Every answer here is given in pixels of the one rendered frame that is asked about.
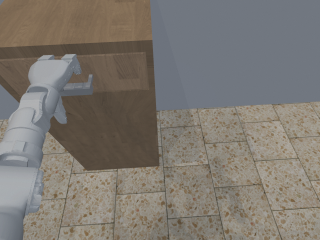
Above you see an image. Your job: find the robot left forearm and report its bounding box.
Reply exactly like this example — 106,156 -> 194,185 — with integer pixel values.
0,83 -> 60,169

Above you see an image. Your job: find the cabinet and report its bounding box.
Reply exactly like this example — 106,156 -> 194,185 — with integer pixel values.
0,0 -> 160,171

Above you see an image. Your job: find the robot left upper arm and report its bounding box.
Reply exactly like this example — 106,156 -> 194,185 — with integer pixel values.
0,165 -> 44,240

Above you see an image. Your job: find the left robot hand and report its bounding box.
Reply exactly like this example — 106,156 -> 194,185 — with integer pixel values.
28,54 -> 82,124

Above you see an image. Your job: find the handle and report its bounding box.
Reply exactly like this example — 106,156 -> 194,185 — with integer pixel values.
59,74 -> 94,97

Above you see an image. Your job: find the drawer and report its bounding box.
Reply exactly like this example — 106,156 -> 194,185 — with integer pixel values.
0,52 -> 148,96

